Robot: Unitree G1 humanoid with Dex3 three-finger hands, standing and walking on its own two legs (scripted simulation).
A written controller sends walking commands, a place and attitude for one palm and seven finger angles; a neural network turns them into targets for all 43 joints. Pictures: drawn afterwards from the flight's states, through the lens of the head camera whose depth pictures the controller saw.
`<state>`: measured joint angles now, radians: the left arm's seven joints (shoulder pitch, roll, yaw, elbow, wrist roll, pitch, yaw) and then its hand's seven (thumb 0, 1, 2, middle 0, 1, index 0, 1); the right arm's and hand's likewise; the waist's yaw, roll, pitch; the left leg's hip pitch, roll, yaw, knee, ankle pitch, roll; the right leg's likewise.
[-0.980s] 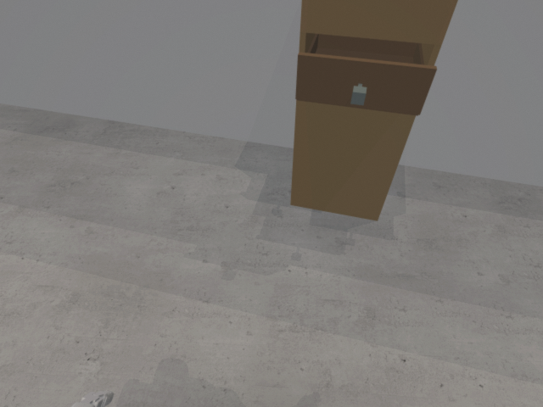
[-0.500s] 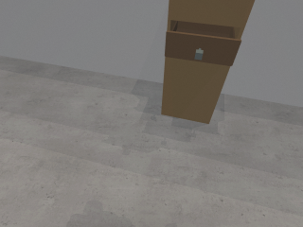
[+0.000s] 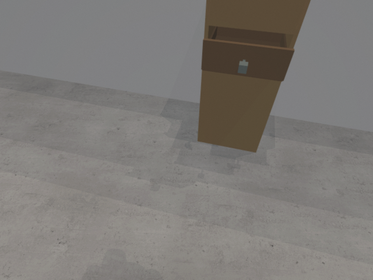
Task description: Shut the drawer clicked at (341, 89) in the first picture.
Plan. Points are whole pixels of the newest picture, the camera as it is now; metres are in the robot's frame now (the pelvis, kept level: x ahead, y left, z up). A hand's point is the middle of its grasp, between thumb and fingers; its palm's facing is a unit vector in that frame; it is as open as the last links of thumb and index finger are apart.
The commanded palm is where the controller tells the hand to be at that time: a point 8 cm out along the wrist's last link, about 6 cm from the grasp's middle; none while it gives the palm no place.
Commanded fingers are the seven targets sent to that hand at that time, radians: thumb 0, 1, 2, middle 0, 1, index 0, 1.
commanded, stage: look at it before walking up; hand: left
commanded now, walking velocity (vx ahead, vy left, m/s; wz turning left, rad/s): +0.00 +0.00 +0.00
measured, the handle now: (243, 65) +0.97 -0.19 -0.01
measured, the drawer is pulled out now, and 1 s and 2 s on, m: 0.16 0.16 0.16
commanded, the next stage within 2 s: walk to a spot facing it in 0.46 s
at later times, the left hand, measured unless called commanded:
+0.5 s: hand out of the picture +0.08 +0.25 -0.16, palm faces -0.03 -0.94 -0.33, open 7.4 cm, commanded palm none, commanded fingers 0.00 0.90 0.90 -0.20 -0.30 -0.20 -0.30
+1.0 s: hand out of the picture +0.07 +0.18 -0.18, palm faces -0.16 -0.94 -0.29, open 7.4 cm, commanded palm none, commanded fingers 0.00 0.90 0.90 -0.20 -0.30 -0.20 -0.30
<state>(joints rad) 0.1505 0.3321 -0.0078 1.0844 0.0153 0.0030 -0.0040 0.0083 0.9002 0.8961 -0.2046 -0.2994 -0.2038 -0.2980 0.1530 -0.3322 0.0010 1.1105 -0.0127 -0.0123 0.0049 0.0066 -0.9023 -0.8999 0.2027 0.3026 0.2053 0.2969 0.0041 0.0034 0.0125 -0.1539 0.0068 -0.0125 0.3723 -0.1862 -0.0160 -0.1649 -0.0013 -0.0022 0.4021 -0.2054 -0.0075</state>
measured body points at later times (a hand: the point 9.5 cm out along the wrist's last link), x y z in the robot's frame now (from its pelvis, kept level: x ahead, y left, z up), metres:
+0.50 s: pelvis +0.01 +0.00 +0.00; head +0.01 +0.00 +0.45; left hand +0.08 +0.30 -0.13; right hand +0.09 -0.29 -0.13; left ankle +0.01 +0.13 -0.74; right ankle +0.01 -0.11 -0.74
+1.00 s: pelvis -0.01 -0.03 -0.03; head +0.02 -0.06 +0.42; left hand +0.08 +0.23 -0.16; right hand +0.02 -0.29 -0.19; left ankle +0.00 +0.13 -0.73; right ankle +0.00 -0.10 -0.75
